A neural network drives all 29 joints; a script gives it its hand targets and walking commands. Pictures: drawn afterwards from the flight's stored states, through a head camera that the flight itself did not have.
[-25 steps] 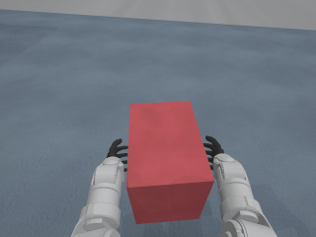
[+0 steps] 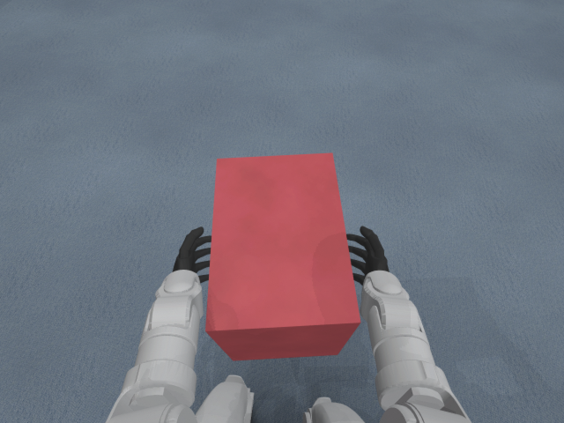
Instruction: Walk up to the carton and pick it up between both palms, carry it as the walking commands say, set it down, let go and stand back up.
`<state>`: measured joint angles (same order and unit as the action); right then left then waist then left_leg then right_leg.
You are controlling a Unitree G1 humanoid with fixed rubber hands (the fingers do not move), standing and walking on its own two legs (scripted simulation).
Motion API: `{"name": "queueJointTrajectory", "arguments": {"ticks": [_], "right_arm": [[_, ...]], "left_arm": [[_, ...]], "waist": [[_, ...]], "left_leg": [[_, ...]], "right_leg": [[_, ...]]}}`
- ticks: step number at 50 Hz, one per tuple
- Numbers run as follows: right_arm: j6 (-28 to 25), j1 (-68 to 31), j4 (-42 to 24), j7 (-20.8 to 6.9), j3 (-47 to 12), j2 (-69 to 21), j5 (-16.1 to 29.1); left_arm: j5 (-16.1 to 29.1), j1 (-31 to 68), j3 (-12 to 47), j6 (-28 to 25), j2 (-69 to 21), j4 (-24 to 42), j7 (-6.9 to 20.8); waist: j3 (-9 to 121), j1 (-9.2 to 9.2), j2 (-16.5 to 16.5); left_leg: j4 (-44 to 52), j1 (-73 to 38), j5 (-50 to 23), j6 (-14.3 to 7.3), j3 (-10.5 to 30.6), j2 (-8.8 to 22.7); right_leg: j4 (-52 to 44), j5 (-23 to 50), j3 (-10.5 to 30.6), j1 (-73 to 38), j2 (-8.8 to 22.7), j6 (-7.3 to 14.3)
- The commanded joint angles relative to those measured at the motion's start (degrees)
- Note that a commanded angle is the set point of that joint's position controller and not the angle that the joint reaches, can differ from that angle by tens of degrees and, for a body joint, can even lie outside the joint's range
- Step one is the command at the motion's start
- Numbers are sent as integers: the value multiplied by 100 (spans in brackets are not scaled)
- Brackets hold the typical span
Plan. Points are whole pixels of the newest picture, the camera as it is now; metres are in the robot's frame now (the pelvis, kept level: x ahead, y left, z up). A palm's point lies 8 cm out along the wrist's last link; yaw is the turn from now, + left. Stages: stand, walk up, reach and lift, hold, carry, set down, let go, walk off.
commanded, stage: set down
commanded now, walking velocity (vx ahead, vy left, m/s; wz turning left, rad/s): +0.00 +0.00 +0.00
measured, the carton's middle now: (280, 262) +0.38 +0.03 -0.10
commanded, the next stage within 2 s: none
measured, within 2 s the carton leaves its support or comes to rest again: neither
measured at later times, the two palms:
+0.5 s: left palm (203, 274) +0.36 +0.16 -0.12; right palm (362, 280) +0.37 -0.12 -0.12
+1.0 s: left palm (212, 282) +0.39 +0.16 -0.23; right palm (349, 287) +0.39 -0.12 -0.22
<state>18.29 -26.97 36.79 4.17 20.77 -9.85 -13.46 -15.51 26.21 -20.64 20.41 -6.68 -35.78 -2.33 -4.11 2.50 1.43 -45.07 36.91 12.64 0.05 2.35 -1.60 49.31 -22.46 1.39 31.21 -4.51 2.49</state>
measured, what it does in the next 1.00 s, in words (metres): lowers itself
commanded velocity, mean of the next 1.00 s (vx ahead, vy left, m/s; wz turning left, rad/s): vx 0.00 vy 0.00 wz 0.00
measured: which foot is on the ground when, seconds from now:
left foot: down 0.00-1.00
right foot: down 0.00-1.00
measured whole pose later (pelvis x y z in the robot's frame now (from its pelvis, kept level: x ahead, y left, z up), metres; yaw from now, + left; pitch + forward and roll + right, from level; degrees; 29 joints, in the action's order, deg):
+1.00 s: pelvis -0.03 +0.02 -0.14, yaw -2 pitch +30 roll -3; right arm 10.3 -42.7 41.1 6.1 17.7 -0.8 -1.0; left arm -3.8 42.9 -12.9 12.7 -0.5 -40.8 -9.4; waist 1.6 0.7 0.2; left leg -83.2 90.7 21.9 -1.3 2.2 -2.4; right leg 86.8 -33.5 -1.0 83.0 -5.1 0.4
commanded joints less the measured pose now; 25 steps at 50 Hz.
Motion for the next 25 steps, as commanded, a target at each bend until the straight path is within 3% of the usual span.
{"name": "queueJointTrajectory", "arguments": {"ticks": [1,2,3,4,5,6,7,8,9,10,11,12,13,14,15,16,17,18,19,20,21,22,23,24,25], "right_arm": [[-639,-4154,-474,-1081,-3395,-5827,817],[-662,-3765,-335,-1042,-3445,-5999,830],[-787,-3839,-497,-1016,-3508,-5783,800],[-876,-3750,-576,-993,-3741,-5797,899],[-875,-3389,-594,-941,-3701,-5775,926],[-838,-3309,-359,-943,-3563,-5582,790],[-981,-3840,-587,-970,-3553,-5284,822],[-948,-3528,-276,-990,-3515,-5503,937],[-1000,-3746,-561,-993,-3714,-5554,1029],[-1022,-3859,-877,-962,-4047,-5687,1173],[-994,-3766,-341,-1003,-3578,-5245,990],[-969,-3659,-342,-1026,-3618,-5424,914],[-1000,-3587,-457,-1015,-3727,-5423,1143],[-1057,-3997,-580,-1033,-3723,-5326,1111],[-1116,-3989,-611,-1022,-3857,-5517,1182],[-1110,-3860,-547,-992,-3768,-5297,1192],[-1147,-3660,-668,-949,-3931,-5528,1274],[-1211,-3958,-654,-927,-3831,-5201,1360],[-1190,-3951,-666,-923,-3849,-5231,1318],[-1150,-3734,-438,-889,-3871,-5242,1335],[-1181,-3683,-500,-852,-3875,-5288,1288],[-1129,-3592,-293,-817,-3691,-5179,1166],[-1181,-3657,-414,-826,-3642,-5089,1152],[-1207,-3633,-375,-821,-3628,-5199,1157],[-1253,-3787,-541,-830,-3853,-5092,1327]], "left_arm": [[1010,4142,3427,-609,-5523,612,1350],[920,3613,3336,-679,-5444,575,1351],[881,3610,3308,-755,-5297,646,1375],[1047,3589,3623,-810,-5521,737,1364],[1223,3405,3812,-868,-5641,965,1278],[1051,3165,3664,-861,-5344,771,1263],[1055,3383,3613,-836,-5569,470,1256],[1109,3322,3797,-844,-5717,491,1173],[1132,3315,3749,-905,-5460,675,1122],[1295,3387,4067,-946,-5828,808,1070],[1073,3585,3632,-957,-5282,599,1061],[997,3205,3660,-905,-5688,263,1029],[1142,3156,3788,-958,-5513,445,1010],[1189,3551,3845,-1020,-5533,639,1016],[1142,3346,3739,-1084,-5617,483,959],[1193,3115,3692,-1106,-5591,349,948],[1288,3222,3935,-1159,-5680,569,958],[1135,3392,3753,-1186,-5377,515,894],[1053,3124,3691,-1143,-5403,345,840],[1109,3261,3581,-1202,-5161,516,801],[1149,3314,3640,-1197,-5251,456,762],[914,3131,3393,-1173,-4874,211,785],[1047,3439,3590,-1196,-5075,382,795],[971,3263,3516,-1217,-5055,332,776],[1136,3244,3670,-1215,-5195,441,748]], "waist": [[4210,-137,-149],[4385,1,91],[4616,71,5],[5188,23,-172],[5514,-214,-127],[5163,-200,-221],[5156,-231,-405],[4968,-171,-616],[5251,-141,-373],[5655,-196,-331],[5121,-40,-449],[5096,-220,-269],[5207,-51,-356],[5305,-260,-311],[5595,-97,-216],[5592,-269,-151],[5946,-216,-105],[6087,8,-432],[5738,-90,-257],[5765,58,-138],[5708,-196,13],[5352,111,26],[5391,-213,-221],[5660,-20,-236],[5859,-107,-215]], "left_leg": [[-229,-2379,-1196,-148,354,-266],[-396,-1991,-1394,-168,402,-254],[-447,-1916,-1578,-166,388,-284],[-561,-1939,-2001,-114,396,-328],[-559,-2442,-2132,-89,435,-259],[-672,-1783,-2095,26,315,-316],[-633,-1831,-1867,-41,359,-324],[-552,-1991,-1727,-44,464,-362],[-778,-1936,-1793,-24,411,-353],[-745,-2170,-1986,-63,489,-353],[-983,-1453,-1889,47,374,-366],[-861,-1518,-1908,14,402,-349],[-905,-1532,-1950,-12,404,-364],[-998,-1203,-1698,34,341,-404],[-1128,-1224,-1851,-1,382,-460],[-1264,-1027,-1794,-15,370,-431],[-1329,-1091,-2172,-40,397,-471],[-1488,-968,-2079,-6,434,-442],[-1435,-906,-1920,41,359,-481],[-1572,-877,-1816,9,320,-487],[-1618,-730,-1794,18,338,-487],[-1528,-509,-1651,-27,315,-504],[-1676,-284,-1377,26,284,-488],[-1785,-236,-1696,-7,298,-566],[-1827,-488,-1820,38,303,-524]], "right_leg": [[-1020,1259,751,568,128,-219],[-888,1770,891,205,165,-264],[-690,2045,930,299,182,-273],[-476,2609,894,47,118,-293],[-492,2365,769,126,38,-328],[-426,2381,767,359,11,-305],[-306,1821,620,779,-80,-242],[-315,1418,616,945,-60,-190],[-259,1571,679,899,-76,-216],[-172,1631,582,706,-126,-244],[19,1609,533,1236,-143,-207],[-83,1661,509,1181,-181,-226],[60,1724,629,933,-87,-213],[151,1480,487,1271,-199,-224],[240,1665,545,1131,-217,-238],[365,1821,515,1053,-194,-277],[435,2153,478,988,-231,-268],[729,1878,477,1405,-214,-248],[563,1739,443,1567,-259,-338],[674,1738,475,1625,-264,-333],[663,1836,411,1558,-339,-371],[581,1712,570,1759,-272,-361],[671,1636,570,1635,-303,-328],[871,1833,510,1824,-294,-344],[889,1877,436,1836,-307,-361]]}}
